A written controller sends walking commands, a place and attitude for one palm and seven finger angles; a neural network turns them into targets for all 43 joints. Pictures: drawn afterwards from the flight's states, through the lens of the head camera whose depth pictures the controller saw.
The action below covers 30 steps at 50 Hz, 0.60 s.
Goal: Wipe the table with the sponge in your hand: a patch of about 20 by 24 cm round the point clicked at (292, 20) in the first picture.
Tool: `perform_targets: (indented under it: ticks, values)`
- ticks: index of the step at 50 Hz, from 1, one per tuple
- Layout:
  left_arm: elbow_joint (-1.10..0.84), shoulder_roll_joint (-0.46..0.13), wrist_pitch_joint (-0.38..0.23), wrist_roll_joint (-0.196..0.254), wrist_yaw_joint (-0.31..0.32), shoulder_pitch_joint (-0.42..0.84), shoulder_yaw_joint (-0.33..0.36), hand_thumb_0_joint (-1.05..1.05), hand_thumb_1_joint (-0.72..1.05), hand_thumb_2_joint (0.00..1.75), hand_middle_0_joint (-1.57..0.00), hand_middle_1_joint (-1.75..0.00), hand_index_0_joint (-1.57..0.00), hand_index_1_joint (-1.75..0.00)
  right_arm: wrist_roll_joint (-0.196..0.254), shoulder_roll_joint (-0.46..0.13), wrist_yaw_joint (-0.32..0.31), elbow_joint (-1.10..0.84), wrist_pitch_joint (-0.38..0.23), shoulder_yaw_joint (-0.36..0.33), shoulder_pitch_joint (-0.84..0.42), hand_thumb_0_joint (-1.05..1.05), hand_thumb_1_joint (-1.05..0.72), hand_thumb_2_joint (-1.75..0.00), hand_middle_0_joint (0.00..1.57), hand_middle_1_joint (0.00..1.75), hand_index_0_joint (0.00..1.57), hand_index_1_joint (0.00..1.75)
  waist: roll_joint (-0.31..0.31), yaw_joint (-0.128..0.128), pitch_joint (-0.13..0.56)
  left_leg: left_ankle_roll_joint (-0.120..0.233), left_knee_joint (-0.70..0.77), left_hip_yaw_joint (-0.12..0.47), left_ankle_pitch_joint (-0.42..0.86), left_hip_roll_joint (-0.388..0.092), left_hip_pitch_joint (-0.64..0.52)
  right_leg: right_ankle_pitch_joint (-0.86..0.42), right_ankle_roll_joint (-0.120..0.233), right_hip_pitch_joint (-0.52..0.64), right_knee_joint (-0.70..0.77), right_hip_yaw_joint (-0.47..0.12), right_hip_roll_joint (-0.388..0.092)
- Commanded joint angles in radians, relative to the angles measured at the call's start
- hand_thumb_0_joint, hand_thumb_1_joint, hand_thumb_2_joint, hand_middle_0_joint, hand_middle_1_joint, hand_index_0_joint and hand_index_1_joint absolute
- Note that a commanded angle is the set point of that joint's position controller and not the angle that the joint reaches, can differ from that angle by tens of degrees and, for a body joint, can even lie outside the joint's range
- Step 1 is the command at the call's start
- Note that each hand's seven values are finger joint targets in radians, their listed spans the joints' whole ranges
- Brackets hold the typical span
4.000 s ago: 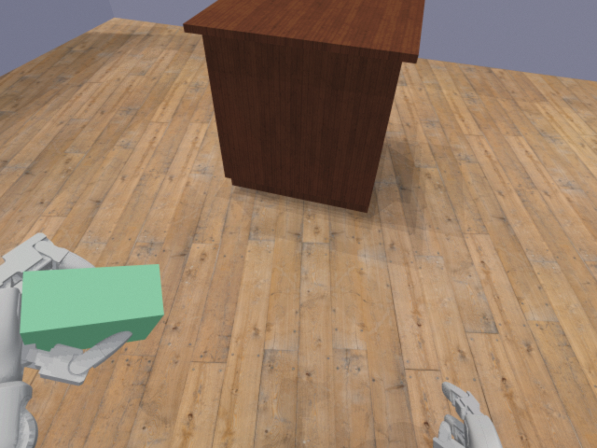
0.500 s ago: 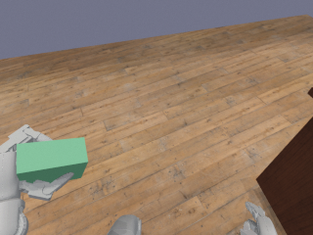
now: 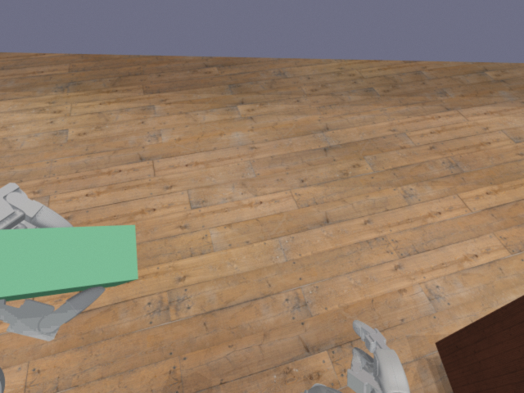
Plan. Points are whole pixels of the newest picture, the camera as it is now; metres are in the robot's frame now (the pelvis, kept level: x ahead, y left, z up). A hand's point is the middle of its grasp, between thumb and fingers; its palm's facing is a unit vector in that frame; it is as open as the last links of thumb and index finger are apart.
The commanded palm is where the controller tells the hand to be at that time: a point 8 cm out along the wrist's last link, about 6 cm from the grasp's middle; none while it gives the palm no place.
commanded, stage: turn to face it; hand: left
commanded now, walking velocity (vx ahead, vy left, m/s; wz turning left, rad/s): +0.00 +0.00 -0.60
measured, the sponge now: (84, 262) +0.21 +0.21 +0.17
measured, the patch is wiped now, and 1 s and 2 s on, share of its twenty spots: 0.00 0.00 0.00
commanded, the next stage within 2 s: none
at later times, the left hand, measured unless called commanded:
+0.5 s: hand (193, 241) +0.23 +0.11 +0.20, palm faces +0.16 -0.83 -0.53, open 9.5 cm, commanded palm +0.19 +0.16 +0.18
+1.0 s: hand (262, 297) +0.19 +0.03 +0.18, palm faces -0.04 -0.87 -0.50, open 9.5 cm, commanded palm +0.17 +0.08 +0.18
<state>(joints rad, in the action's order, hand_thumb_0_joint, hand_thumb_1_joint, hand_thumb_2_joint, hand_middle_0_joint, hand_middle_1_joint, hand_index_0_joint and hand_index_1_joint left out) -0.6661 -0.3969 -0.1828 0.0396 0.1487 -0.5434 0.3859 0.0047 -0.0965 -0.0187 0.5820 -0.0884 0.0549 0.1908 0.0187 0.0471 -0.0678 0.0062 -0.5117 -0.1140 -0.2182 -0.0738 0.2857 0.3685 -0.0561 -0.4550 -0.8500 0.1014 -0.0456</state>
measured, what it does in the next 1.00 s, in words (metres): walks backwards, turning right: right foot, then left foot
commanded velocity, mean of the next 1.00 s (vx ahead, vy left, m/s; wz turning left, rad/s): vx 0.00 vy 0.00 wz -0.60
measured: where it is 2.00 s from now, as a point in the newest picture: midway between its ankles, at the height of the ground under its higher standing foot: outside the picture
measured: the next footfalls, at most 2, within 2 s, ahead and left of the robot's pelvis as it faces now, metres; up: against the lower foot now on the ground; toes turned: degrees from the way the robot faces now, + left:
right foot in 0.12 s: +0.06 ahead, -0.11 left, +0.00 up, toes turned -10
left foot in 0.74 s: -0.02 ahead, +0.08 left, +0.00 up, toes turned -18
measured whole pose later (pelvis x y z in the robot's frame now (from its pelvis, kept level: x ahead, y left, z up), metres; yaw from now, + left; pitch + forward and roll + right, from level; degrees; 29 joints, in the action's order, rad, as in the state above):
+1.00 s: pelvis -0.12 -0.07 -0.01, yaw -34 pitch +0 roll -1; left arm -0.49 -0.38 -0.18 0.02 0.13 -0.45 0.39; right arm 0.02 -0.14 0.01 0.53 -0.02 0.03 0.22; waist -0.07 0.07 -0.06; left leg -0.10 -0.57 -0.20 -0.33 -0.22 0.21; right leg 0.37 -0.07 -0.39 -0.73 0.05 -0.03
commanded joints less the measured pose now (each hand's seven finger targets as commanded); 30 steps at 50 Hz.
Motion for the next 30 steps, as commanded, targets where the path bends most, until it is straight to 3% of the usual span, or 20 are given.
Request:
perform_targets:
  ticks: [1, 3, 5, 6, 7, 8, 9, 10, 11, 12, 15, 18, 21, 25, 30]
  values:
    - [-0.053, -0.116, -0.040, -0.003, 0.013, 0.195, 0.066, 0.00, 0.10, 1.30, -1.20, -1.60, -1.20, -1.60, -0.006, -0.208, -0.038, -0.109, -0.068, -0.084, -0.046, 0.00, -0.90, -0.90, 0.20, 0.30, 0.20, 0.30, -0.253, -0.043, 0.151, 0.080, 0.173, 0.087, 0.223, -0.290, -0.083, 0.023, -0.006, 0.096, 0.126, 0.005, 0.024]
    - [0.052, -0.098, -0.026, -0.009, 0.004, 0.239, 0.048, 0.00, 0.10, 1.30, -1.20, -1.60, -1.20, -1.60, -0.006, -0.210, -0.035, -0.105, -0.062, -0.086, -0.052, 0.00, -0.90, -0.90, 0.20, 0.30, 0.20, 0.30, -0.200, -0.033, 0.127, 0.053, 0.104, 0.065, 0.144, -0.286, -0.039, -0.034, -0.005, 0.169, 0.229, 0.006, 0.032]
    - [0.097, -0.084, -0.018, -0.022, -0.006, 0.289, 0.017, 0.00, 0.10, 1.30, -1.20, -1.60, -1.20, -1.60, 0.005, -0.202, -0.031, -0.110, -0.052, -0.087, -0.055, 0.00, -0.90, -0.90, 0.20, 0.30, 0.20, 0.30, -0.105, -0.031, 0.120, 0.010, -0.046, 0.002, 0.011, -0.230, -0.016, -0.186, 0.009, 0.225, 0.384, -0.023, 0.007]
    - [0.093, -0.100, -0.020, -0.029, -0.007, 0.329, 0.005, 0.00, 0.10, 1.30, -1.20, -1.60, -1.20, -1.60, 0.007, -0.190, -0.026, -0.116, -0.046, -0.084, -0.048, 0.00, -0.90, -0.90, 0.20, 0.30, 0.20, 0.30, 0.054, -0.044, 0.121, -0.023, -0.210, -0.018, -0.104, -0.152, 0.014, -0.341, 0.056, 0.225, 0.469, -0.172, -0.092]
    - [0.093, -0.145, -0.017, -0.029, -0.002, 0.335, 0.027, 0.00, 0.10, 1.30, -1.20, -1.60, -1.20, -1.60, 0.006, -0.172, -0.028, -0.143, -0.046, -0.075, -0.068, 0.00, -0.90, -0.90, 0.20, 0.30, 0.20, 0.30, 0.278, -0.038, 0.125, -0.063, -0.410, -0.010, -0.381, -0.016, 0.204, -0.591, 0.151, 0.293, 0.508, -0.472, -0.263]
    - [0.091, -0.144, -0.008, -0.016, 0.005, 0.340, 0.043, 0.00, 0.10, 1.30, -1.20, -1.60, -1.20, -1.60, 0.002, -0.183, -0.031, -0.142, -0.047, -0.076, -0.097, 0.00, -0.90, -0.90, 0.20, 0.30, 0.20, 0.30, 0.295, -0.023, 0.132, -0.076, -0.585, 0.074, -0.395, 0.016, 0.223, -0.618, 0.190, 0.242, 0.552, -0.551, -0.324]
    - [0.064, -0.125, -0.010, -0.007, 0.000, 0.323, 0.023, 0.00, 0.10, 1.30, -1.20, -1.60, -1.20, -1.60, 0.007, -0.202, -0.022, -0.136, -0.037, -0.094, -0.088, 0.00, -0.90, -0.90, 0.20, 0.30, 0.20, 0.30, 0.291, -0.035, 0.139, -0.078, -0.667, 0.135, -0.317, 0.017, 0.201, -0.504, 0.136, 0.221, 0.579, -0.523, -0.283]
    - [0.053, -0.164, -0.017, -0.005, 0.004, 0.248, 0.073, 0.00, 0.10, 1.30, -1.20, -1.60, -1.20, -1.60, 0.007, -0.195, -0.024, -0.149, -0.022, -0.085, -0.123, 0.00, -0.90, -0.90, 0.20, 0.30, 0.20, 0.30, 0.177, -0.022, 0.137, -0.086, -0.706, 0.136, -0.262, 0.012, 0.247, -0.489, 0.127, 0.244, 0.552, -0.526, -0.257]
    - [-0.009, -0.149, -0.033, 0.002, 0.004, 0.208, 0.067, 0.00, 0.10, 1.30, -1.20, -1.60, -1.20, -1.60, 0.003, -0.175, -0.022, -0.148, -0.006, -0.071, -0.128, 0.00, -0.90, -0.90, 0.20, 0.30, 0.20, 0.30, 0.084, -0.024, 0.166, -0.093, -0.744, 0.141, -0.211, 0.009, 0.285, -0.490, 0.152, 0.299, 0.514, -0.474, -0.230]
    - [-0.048, -0.162, -0.050, 0.008, 0.007, 0.165, 0.090, 0.00, 0.10, 1.30, -1.20, -1.60, -1.20, -1.60, 0.001, -0.173, -0.020, -0.145, 0.006, -0.066, -0.128, 0.00, -0.90, -0.90, 0.20, 0.30, 0.20, 0.30, 0.032, -0.025, 0.186, -0.097, -0.757, 0.142, -0.184, 0.010, 0.313, -0.512, 0.159, 0.340, 0.491, -0.420, -0.208]
    - [-0.130, -0.209, -0.087, 0.019, 0.018, 0.125, 0.147, 0.00, 0.10, 1.30, -1.20, -1.60, -1.20, -1.60, -0.001, -0.190, -0.012, -0.142, 0.031, -0.079, -0.126, 0.00, -0.90, -0.90, 0.20, 0.30, 0.20, 0.30, -0.019, -0.027, 0.241, -0.101, -0.706, 0.136, -0.152, 0.014, 0.313, -0.466, 0.141, 0.400, 0.496, -0.367, -0.175]
    - [-0.132, -0.224, -0.108, 0.031, 0.026, 0.047, 0.202, 0.00, 0.10, 1.30, -1.20, -1.60, -1.20, -1.60, -0.007, -0.211, -0.009, -0.158, 0.034, -0.105, -0.119, 0.00, -0.90, -0.90, 0.20, 0.30, 0.20, 0.30, -0.022, -0.015, 0.266, -0.096, -0.608, 0.139, -0.167, 0.028, 0.308, -0.480, 0.136, 0.431, 0.527, -0.437, -0.173]
    - [-0.045, -0.190, -0.102, 0.038, 0.023, -0.021, 0.197, 0.00, 0.10, 1.30, -1.20, -1.60, -1.20, -1.60, 0.001, -0.218, -0.005, -0.164, 0.050, -0.114, -0.110, 0.00, -0.90, -0.90, 0.20, 0.30, 0.20, 0.30, 0.016, -0.010, 0.279, -0.093, -0.485, 0.134, -0.201, 0.031, 0.267, -0.446, 0.132, 0.435, 0.544, -0.470, -0.160]
    - [0.054, -0.131, -0.079, 0.037, 0.016, -0.002, 0.133, 0.00, 0.10, 1.30, -1.20, -1.60, -1.20, -1.60, 0.018, -0.243, -0.003, -0.173, 0.075, -0.116, -0.094, 0.00, -0.90, -0.90, 0.20, 0.30, 0.20, 0.30, 0.087, -0.013, 0.267, -0.082, -0.367, 0.127, -0.235, 0.041, 0.208, -0.287, 0.132, 0.381, 0.587, -0.509, -0.148]
    - [0.009, -0.136, -0.059, 0.020, 0.017, 0.102, 0.084, 0.00, 0.10, 1.30, -1.20, -1.60, -1.20, -1.60, 0.016, -0.261, -0.003, -0.190, 0.109, -0.115, -0.096, 0.00, -0.90, -0.90, 0.20, 0.30, 0.20, 0.30, 0.120, -0.004, 0.226, -0.056, -0.219, 0.090, -0.272, 0.079, 0.077, -0.055, 0.104, 0.244, 0.671, -0.542, -0.101]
